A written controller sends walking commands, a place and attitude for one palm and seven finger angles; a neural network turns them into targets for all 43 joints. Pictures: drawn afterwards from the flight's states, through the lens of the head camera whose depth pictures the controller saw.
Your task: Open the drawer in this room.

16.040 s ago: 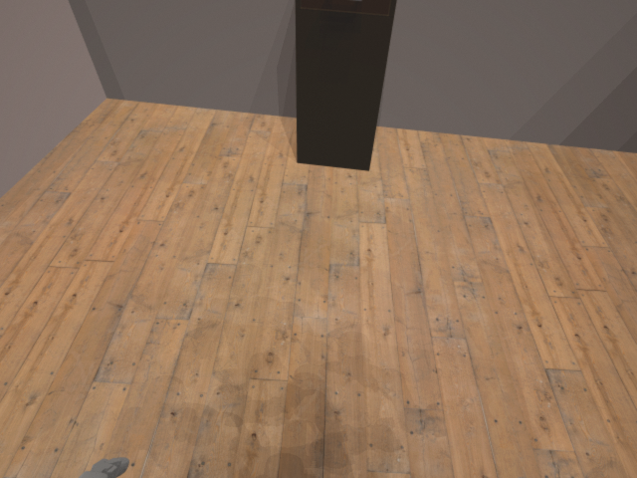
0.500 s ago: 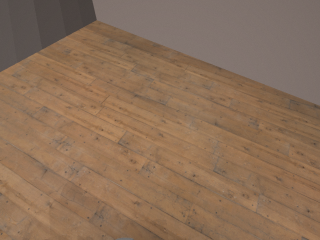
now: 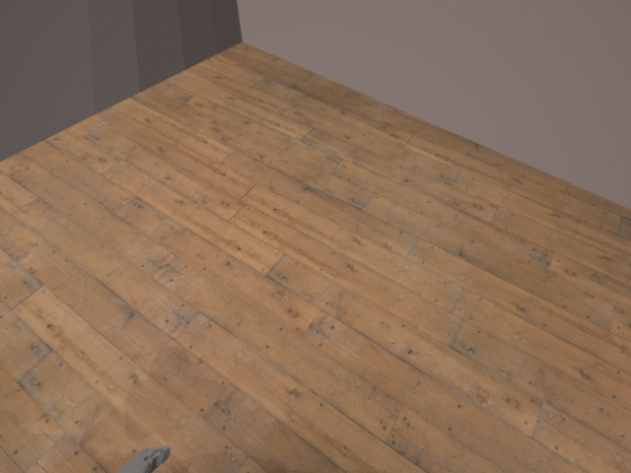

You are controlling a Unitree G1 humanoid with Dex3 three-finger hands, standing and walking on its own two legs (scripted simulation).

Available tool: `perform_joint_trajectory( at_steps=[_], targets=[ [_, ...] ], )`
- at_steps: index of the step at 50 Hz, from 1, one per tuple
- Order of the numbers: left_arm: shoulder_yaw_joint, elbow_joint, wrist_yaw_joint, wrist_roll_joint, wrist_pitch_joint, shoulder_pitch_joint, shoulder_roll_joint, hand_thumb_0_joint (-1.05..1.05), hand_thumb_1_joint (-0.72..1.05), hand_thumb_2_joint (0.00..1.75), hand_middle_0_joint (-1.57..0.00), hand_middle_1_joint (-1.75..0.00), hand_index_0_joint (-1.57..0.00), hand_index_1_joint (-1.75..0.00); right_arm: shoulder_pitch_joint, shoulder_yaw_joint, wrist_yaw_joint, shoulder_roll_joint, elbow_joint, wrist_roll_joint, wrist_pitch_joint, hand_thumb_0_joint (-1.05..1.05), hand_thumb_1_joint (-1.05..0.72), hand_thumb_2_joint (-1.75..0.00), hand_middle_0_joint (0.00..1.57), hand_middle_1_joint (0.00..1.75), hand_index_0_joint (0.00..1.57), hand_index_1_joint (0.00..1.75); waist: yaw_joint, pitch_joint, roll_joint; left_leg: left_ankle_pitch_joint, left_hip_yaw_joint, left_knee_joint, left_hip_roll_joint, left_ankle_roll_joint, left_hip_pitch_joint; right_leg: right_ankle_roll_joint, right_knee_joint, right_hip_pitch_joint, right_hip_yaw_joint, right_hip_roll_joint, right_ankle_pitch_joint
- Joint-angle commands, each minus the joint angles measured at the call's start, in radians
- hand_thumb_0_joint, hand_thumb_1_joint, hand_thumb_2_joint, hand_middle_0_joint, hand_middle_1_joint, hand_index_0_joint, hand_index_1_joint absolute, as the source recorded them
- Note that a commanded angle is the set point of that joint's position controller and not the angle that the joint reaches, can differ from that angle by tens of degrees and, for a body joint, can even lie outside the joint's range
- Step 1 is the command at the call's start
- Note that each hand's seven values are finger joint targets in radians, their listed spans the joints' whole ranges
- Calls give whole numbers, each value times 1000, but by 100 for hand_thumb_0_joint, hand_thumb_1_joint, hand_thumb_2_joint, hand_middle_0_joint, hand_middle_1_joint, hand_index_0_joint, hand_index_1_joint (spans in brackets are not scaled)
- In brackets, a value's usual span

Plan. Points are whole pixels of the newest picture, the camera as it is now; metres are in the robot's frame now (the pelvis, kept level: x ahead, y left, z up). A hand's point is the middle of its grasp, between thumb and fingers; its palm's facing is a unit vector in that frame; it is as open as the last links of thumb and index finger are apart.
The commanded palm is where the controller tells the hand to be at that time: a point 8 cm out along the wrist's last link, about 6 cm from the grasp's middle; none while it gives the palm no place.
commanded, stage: turn or walk to find it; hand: left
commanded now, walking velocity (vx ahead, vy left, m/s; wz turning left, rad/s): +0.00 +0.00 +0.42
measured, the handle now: out of the picture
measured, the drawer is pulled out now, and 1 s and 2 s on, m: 0.00 0.00 0.00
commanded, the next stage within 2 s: stand and wait in 1.28 s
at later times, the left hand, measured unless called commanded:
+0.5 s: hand out of the picture -0.05 +0.18 -0.17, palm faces +0.29 -0.92 -0.25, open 7.3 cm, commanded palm none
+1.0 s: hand out of the picture -0.04 +0.22 -0.16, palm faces +0.43 -0.87 -0.25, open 7.4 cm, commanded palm none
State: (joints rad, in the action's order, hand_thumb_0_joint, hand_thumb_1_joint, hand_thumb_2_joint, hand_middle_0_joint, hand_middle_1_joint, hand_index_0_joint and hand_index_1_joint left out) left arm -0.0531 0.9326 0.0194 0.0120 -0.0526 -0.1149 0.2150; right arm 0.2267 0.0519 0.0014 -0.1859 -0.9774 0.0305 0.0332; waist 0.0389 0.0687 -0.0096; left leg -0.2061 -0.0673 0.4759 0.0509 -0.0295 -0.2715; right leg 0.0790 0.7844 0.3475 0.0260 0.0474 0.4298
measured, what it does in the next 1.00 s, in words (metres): steps on the spot, turning left: right foot, then left foot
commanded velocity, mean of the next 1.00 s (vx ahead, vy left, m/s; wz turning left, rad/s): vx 0.00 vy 0.00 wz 0.42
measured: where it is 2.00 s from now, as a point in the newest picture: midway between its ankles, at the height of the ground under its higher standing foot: outside the picture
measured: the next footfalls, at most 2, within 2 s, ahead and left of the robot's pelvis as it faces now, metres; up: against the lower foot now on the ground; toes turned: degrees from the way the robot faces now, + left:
right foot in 0.06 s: +0.02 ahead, -0.13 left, +0.00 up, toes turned -1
left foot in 0.56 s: -0.04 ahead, +0.11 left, +0.00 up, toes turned +21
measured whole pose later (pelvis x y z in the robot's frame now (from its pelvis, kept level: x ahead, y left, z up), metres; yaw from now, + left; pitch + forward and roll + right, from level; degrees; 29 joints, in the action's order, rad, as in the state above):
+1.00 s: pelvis -0.06 -0.01 +0.00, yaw +26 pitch +0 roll -1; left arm -0.05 0.93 0.02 0.01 -0.05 -0.12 0.22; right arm 0.22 0.05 0.00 -0.18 -0.97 0.03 0.03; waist 0.03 0.07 0.00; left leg -0.21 -0.08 0.47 0.05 -0.03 -0.27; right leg 0.08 0.83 0.37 0.02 0.05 0.44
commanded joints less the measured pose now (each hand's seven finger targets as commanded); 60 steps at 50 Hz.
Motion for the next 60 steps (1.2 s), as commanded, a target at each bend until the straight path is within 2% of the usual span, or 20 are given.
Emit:
perform_joint_trajectory(
  at_steps=[1,2,3,4,5,10,22,26,27,28,29,32,36,47,52,53,54,55,56,60],
  targets=[
    [-18,-47,6,-10,39,-105,86,0,90,90,-20,-30,-20,-30,-13,53,-12,-198,72,-10,-12,0,-90,-90,20,30,20,30,-60,-147,-116,272,-274,-43,-202,-90,3,-20,-331,-192,20,-17,-182],
    [-26,-41,11,-5,50,-134,119,0,90,90,-20,-30,-20,-30,-4,51,-8,-162,75,-17,-14,0,-90,-90,20,30,20,30,-68,-168,-34,170,-233,22,-153,-41,-92,-37,-442,-329,-35,49,-250],
    [-43,-40,20,9,60,-161,204,0,90,90,-20,-30,-20,-30,4,42,-2,-102,88,-26,-15,0,-90,-90,20,30,20,30,-84,-180,197,-101,-85,202,-33,29,-283,-108,-493,-463,-248,276,-284],
    [-45,-52,21,11,57,-158,243,0,90,90,-20,-30,-20,-30,-32,45,-5,-111,111,-20,-11,0,-90,-90,20,30,20,30,-96,-128,274,-377,-3,418,21,57,-324,-217,-509,-336,-366,442,-401],
    [-38,-66,24,4,56,-118,206,0,90,90,-20,-30,-20,-30,-24,53,-4,-137,93,-10,4,0,-90,-90,20,30,20,30,-72,-98,174,-342,-46,570,-18,55,-298,-251,-513,-228,-294,416,-371],
    [-18,-84,18,2,69,-25,115,0,90,90,-20,-30,-20,-30,57,52,13,-109,23,-7,24,0,-90,-90,20,30,20,30,-9,-18,161,-156,8,748,-65,90,-302,-178,-477,-181,-43,251,-451],
    [-43,-17,12,21,58,-184,194,0,90,90,-20,-30,-20,-30,-113,21,10,-87,66,-22,7,0,-90,-90,20,30,20,30,-95,-80,203,-267,125,329,-78,95,-161,-228,-376,-300,14,312,-668],
    [-47,-11,9,9,47,-141,199,0,90,90,-20,-30,-20,-30,-26,22,9,-118,52,-22,-11,0,-90,-90,20,30,20,30,-31,-124,157,-10,152,-17,-74,69,91,-139,-231,-186,93,285,-544],
    [-41,-21,7,0,40,-149,166,0,90,90,-20,-30,-20,-30,17,36,8,-182,47,-19,-23,0,-90,-90,20,30,20,30,-6,-161,-8,151,29,-108,-170,34,237,-82,-76,-63,144,223,-383],
    [-21,-54,1,-3,34,-136,98,0,90,90,-20,-30,-20,-30,55,59,4,-274,50,-13,-26,0,-90,-90,20,30,20,30,11,-150,-301,496,-277,-128,-408,-65,335,-7,127,192,163,86,141],
    [-12,-73,7,3,23,-83,99,0,90,90,-20,-30,-20,-30,97,64,-3,-308,35,-14,-15,0,-90,-90,20,30,20,30,38,-156,-251,587,-280,-121,-472,-151,265,-14,241,182,67,75,240],
    [-26,-40,-1,5,10,-38,119,0,90,90,-20,-30,-20,-30,-39,39,-22,-229,60,-7,-16,0,-90,-90,20,30,20,30,-7,-37,-222,369,-197,-156,-346,-136,119,-16,331,201,-6,83,68],
    [-24,-9,-9,5,16,-93,113,0,90,90,-20,-30,-20,-30,-50,30,-22,-207,72,-14,-29,0,-90,-90,20,30,20,30,-35,-79,-121,414,-122,-149,-278,-111,164,3,339,183,-1,60,-40],
    [-13,-75,2,-3,23,6,79,0,90,90,-20,-30,-20,-30,17,49,-16,-206,67,-3,-18,0,-90,-90,20,30,20,30,-1,-98,-151,349,-275,-127,-271,-148,131,-1,49,83,-8,9,24],
    [-19,-52,7,-11,43,-93,90,0,90,90,-20,-30,-20,-30,-6,54,-12,-192,73,-11,-13,0,-90,-90,20,30,20,30,-55,-146,-123,305,-281,-31,-199,-87,-8,-20,-329,-203,15,-18,-195],
    [-26,-47,12,-5,52,-131,131,0,90,90,-20,-30,-20,-30,-5,51,-7,-161,77,-19,-14,0,-90,-90,20,30,20,30,-71,-162,-38,169,-243,34,-148,-39,-117,-36,-438,-340,-51,54,-254],
    [-43,-42,21,10,61,-156,213,0,90,90,-20,-30,-20,-30,7,39,-2,-95,94,-27,-17,0,-90,-90,20,30,20,30,-81,-174,214,-132,-78,221,-21,33,-303,-115,-488,-461,-275,293,-279],
    [-46,-56,21,10,58,-157,244,0,90,90,-20,-30,-20,-30,-32,47,-6,-118,114,-19,-10,0,-90,-90,20,30,20,30,-96,-126,272,-379,-9,433,18,57,-317,-224,-510,-312,-375,445,-387],
    [-40,-71,24,5,56,-108,207,0,90,90,-20,-30,-20,-30,-20,55,-4,-140,95,-10,4,0,-90,-90,20,30,20,30,-70,-98,162,-341,-49,584,-17,54,-290,-255,-518,-210,-304,413,-331],
    [-19,-97,18,1,64,2,116,0,90,90,-20,-30,-20,-30,63,54,12,-114,29,-5,25,0,-90,-90,20,30,20,30,-1,-9,143,-167,-2,756,-60,80,-295,-178,-491,-142,-66,255,-363]
  ],
)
